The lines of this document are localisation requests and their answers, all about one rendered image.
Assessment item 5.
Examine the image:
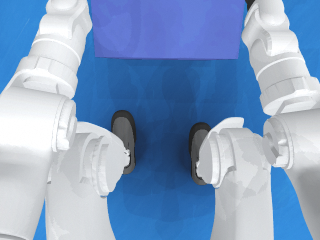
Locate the carton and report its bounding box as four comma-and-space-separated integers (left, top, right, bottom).
90, 0, 245, 61

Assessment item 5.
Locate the left robot upper arm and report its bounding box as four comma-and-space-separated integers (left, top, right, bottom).
0, 86, 78, 240

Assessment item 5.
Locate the right robot forearm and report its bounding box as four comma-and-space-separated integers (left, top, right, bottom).
241, 0, 320, 116

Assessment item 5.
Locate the right robot upper arm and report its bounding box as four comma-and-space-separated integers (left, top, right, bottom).
261, 108, 320, 240

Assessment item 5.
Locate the robot left shin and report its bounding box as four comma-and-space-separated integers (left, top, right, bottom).
47, 121, 130, 182

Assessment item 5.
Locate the left robot forearm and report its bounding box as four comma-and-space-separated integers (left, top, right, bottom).
0, 0, 93, 100

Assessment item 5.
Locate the robot left thigh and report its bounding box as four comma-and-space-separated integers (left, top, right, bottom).
45, 132, 119, 240

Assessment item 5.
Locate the robot right hand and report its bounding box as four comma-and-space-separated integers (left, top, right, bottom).
245, 0, 255, 12

